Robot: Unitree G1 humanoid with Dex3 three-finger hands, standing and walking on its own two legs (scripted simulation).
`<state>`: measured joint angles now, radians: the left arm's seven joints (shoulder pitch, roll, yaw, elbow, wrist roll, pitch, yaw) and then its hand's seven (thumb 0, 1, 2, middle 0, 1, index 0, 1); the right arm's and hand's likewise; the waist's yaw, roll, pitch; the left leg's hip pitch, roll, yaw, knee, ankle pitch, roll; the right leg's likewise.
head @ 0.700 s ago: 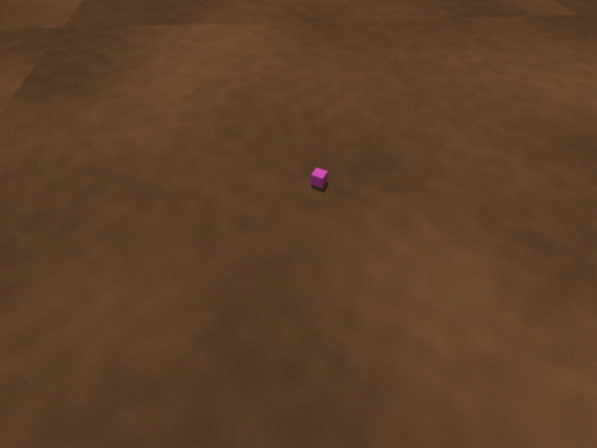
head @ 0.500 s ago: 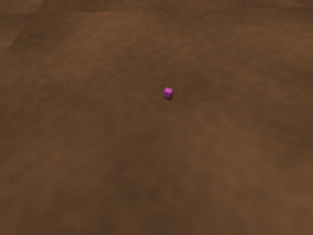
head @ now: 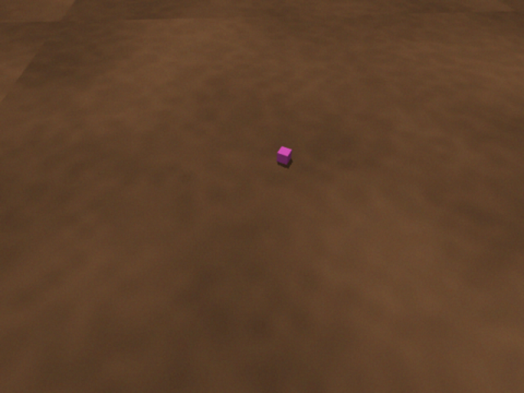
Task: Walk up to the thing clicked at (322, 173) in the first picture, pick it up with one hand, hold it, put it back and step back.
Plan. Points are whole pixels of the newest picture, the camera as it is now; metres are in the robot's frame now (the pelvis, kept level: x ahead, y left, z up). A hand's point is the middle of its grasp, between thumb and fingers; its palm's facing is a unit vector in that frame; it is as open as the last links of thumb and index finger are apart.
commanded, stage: stand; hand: left
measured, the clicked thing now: (284, 155) +1.44 -0.09 -0.75
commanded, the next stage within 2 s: walk up in 0.42 s
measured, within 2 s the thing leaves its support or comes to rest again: neither
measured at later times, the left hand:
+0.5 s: hand out of the picture +0.07 +0.25 -0.15, palm faces -0.05 -0.94 -0.34, open 7.4 cm
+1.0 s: hand (178, 359) +0.20 +0.16 -0.14, palm faces -0.12 -0.92 -0.36, open 7.4 cm
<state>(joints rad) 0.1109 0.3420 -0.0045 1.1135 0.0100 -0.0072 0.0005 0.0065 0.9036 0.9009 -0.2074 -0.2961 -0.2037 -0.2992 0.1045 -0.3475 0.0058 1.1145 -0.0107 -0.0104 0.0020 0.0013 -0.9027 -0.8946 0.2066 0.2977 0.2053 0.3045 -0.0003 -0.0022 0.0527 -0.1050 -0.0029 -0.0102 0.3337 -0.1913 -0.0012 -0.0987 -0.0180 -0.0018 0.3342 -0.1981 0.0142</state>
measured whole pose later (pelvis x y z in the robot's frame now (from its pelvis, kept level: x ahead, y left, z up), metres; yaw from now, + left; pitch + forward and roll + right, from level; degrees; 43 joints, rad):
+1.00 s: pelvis +0.14 -0.11 -0.01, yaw -9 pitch -3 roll +0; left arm 0.35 0.38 0.05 0.92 0.02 -0.06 -0.07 0.01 0.90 0.90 -0.21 -0.30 -0.21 -0.30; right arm 0.24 -0.43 -0.07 0.93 -0.04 -0.03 0.09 0.00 -0.90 -0.89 0.20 0.30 0.20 0.30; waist 0.04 0.05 0.04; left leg -0.49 0.09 0.02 0.88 -0.29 0.00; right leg -0.17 0.02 -0.03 0.45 -0.24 -0.05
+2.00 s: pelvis +0.57 -0.15 -0.02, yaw -11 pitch -2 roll -1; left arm 0.35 0.43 0.04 0.86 0.02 -0.07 -0.05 0.01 0.90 0.90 -0.21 -0.30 -0.21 -0.30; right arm 0.28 -0.44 -0.07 0.87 -0.03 -0.05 0.09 0.00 -0.90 -0.89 0.21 0.30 0.20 0.30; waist 0.03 0.01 0.04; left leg -0.42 0.09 0.04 0.62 -0.23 0.01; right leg -0.18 -0.05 -0.08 0.58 -0.36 -0.01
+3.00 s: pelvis +0.89 -0.18 -0.02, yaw -12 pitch -3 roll +0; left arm 0.29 0.44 0.03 0.91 0.00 -0.03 -0.01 0.01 0.90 0.90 -0.21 -0.30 -0.20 -0.30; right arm 0.26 -0.40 -0.03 0.85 -0.01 -0.07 0.03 0.00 -0.90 -0.89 0.21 0.30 0.21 0.30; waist 0.00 -0.05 0.09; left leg -0.33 0.05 0.08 0.62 -0.24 0.01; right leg -0.42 -0.05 0.00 0.99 -0.46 -0.04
